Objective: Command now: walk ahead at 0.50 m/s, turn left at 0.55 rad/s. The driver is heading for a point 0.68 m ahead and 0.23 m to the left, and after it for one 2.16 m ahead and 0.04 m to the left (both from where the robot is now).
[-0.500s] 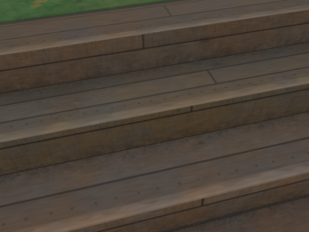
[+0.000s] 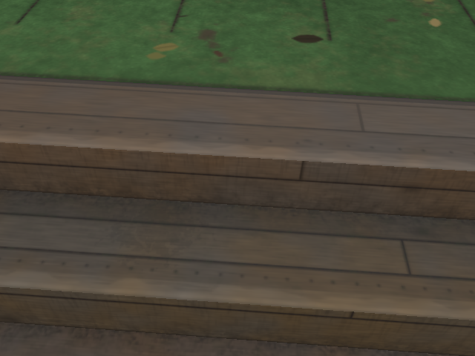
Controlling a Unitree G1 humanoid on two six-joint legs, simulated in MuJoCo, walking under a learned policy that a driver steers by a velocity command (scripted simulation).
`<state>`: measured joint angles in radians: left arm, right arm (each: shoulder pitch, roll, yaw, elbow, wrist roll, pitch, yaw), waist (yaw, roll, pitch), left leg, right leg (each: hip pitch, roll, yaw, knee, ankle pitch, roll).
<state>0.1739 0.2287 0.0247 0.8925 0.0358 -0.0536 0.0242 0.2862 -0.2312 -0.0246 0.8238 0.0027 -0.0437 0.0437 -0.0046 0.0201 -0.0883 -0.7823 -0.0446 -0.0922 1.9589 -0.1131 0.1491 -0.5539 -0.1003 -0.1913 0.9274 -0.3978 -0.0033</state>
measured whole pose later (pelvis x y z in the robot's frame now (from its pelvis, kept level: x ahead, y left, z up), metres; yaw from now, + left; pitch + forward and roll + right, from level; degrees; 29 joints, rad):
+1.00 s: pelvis +0.54 +0.16 +0.30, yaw +29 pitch +1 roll -3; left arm 0.11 0.19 -0.01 0.76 0.04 -0.05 0.01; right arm 0.32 -0.18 -0.02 0.94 -0.02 -0.03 0.03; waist 0.04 0.01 -0.04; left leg -0.34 -0.13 -0.19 1.31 -0.18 0.05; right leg -0.69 0.06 -0.13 1.05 -0.39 -0.11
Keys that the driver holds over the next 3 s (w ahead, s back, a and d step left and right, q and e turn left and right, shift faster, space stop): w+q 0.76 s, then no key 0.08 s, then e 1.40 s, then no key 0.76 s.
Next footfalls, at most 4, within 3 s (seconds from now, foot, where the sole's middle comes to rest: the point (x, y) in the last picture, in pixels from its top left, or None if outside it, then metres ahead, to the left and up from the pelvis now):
0.36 left None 0.37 0.19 -0.55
0.90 right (178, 239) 0.69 0.16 -0.39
1.44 left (97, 245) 0.67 0.35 -0.39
1.88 right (214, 248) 0.67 0.08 -0.39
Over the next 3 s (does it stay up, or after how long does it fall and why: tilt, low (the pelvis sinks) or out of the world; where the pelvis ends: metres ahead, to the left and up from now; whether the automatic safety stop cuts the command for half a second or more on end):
stays up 0.63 0.19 0.39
